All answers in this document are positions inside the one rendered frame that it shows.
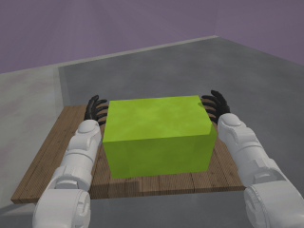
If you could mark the table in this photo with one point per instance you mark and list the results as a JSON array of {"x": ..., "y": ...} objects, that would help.
[{"x": 221, "y": 174}]

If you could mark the left robot forearm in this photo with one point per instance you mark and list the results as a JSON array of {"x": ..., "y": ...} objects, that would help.
[{"x": 76, "y": 166}]

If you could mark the robot right upper arm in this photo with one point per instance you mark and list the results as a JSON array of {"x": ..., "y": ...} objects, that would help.
[{"x": 274, "y": 204}]

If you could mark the robot left upper arm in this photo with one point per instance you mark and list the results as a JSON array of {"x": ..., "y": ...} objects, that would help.
[{"x": 63, "y": 208}]

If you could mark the robot left hand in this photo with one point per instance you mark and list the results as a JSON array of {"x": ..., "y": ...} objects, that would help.
[{"x": 91, "y": 110}]

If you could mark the robot right hand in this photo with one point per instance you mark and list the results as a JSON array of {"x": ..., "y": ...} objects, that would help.
[{"x": 220, "y": 105}]

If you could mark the right robot forearm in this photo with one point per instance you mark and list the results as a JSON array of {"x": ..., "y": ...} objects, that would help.
[{"x": 253, "y": 164}]

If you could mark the carton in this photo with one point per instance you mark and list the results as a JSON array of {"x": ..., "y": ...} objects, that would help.
[{"x": 158, "y": 136}]

